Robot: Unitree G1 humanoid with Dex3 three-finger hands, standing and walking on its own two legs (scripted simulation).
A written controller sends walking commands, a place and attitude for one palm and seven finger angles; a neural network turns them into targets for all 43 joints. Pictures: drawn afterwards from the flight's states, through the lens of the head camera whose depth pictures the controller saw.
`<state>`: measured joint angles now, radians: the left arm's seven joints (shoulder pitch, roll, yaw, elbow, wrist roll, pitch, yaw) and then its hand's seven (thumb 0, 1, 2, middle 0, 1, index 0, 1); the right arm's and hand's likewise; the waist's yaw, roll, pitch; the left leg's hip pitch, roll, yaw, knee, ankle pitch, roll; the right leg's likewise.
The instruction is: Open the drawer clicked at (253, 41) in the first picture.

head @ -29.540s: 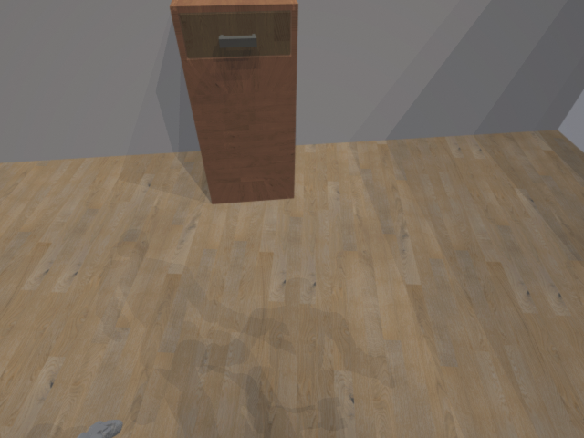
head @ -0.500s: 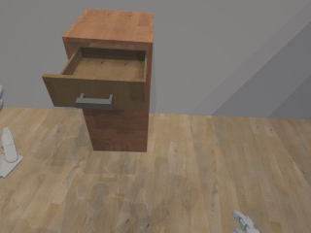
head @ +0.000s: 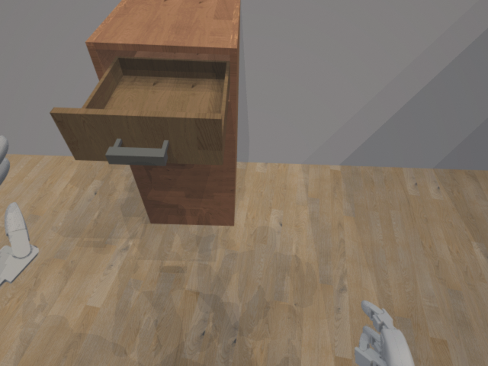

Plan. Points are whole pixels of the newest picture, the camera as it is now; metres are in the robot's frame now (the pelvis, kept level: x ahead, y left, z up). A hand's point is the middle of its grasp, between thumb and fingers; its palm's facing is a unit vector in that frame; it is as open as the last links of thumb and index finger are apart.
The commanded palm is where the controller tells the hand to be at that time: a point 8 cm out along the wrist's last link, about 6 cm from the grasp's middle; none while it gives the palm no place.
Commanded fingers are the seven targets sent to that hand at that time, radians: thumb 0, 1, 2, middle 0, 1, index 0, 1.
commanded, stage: stop stepping back and stand still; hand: left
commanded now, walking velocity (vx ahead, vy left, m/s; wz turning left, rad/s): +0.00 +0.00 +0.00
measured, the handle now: (140, 149) +0.54 +0.26 +0.02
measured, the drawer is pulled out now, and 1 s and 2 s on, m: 0.29 0.29 0.29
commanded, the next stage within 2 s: let the arm hang, fingers relaxed in 0.12 s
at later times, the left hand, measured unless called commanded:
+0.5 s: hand out of the picture +0.07 +0.20 -0.15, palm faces -0.07 -0.97 -0.24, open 7.4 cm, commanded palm none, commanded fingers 0.00 0.90 0.90 -0.20 -0.30 -0.20 -0.30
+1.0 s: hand out of the picture -0.03 +0.23 -0.16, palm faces +0.02 -0.95 -0.30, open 7.4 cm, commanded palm none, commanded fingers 0.00 0.90 0.90 -0.20 -0.30 -0.20 -0.30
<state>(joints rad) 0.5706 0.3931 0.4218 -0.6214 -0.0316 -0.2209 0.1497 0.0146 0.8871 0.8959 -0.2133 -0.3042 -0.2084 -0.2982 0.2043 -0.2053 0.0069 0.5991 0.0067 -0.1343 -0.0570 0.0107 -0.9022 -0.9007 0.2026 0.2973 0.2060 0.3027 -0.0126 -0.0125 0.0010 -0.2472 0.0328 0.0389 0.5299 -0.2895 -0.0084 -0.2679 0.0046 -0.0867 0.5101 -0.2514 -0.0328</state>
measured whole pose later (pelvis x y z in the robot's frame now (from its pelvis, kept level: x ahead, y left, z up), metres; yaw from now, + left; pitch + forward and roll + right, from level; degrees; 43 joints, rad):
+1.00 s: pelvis -0.03 +0.01 +0.01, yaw +0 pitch -2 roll +0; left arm 0.27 0.24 0.02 1.12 0.02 0.02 0.01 0.01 0.91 0.90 -0.20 -0.30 -0.20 -0.30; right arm 0.29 -0.19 0.00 1.09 -0.02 0.02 -0.01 0.00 -0.91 -0.90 0.20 0.30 0.21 0.30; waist 0.00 0.04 0.04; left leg -0.19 0.00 0.04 0.41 -0.19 0.01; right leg -0.21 -0.02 -0.08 0.41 -0.16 -0.02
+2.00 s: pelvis +0.01 -0.02 +0.01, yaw +0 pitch -2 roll +0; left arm 0.11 0.28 0.02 1.13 0.01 -0.01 0.01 0.01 0.90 0.90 -0.20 -0.30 -0.20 -0.30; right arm 0.14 -0.30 -0.01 1.11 -0.01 0.01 -0.01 0.00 -0.91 -0.90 0.20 0.30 0.21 0.30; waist -0.01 0.03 0.07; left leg -0.08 0.05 0.04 0.31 -0.19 -0.04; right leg -0.12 0.03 -0.09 0.32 -0.18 -0.06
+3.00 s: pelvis +0.02 +0.00 +0.01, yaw -1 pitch -2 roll +0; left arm 0.10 0.32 0.01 1.12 0.01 -0.01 0.00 0.01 0.90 0.90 -0.20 -0.30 -0.20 -0.30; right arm 0.12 -0.32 -0.01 1.11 -0.01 0.00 -0.01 0.00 -0.90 -0.90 0.20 0.30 0.21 0.30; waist -0.01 0.01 0.07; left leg -0.05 0.03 0.05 0.27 -0.19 -0.02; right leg -0.09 0.02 -0.07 0.28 -0.17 -0.04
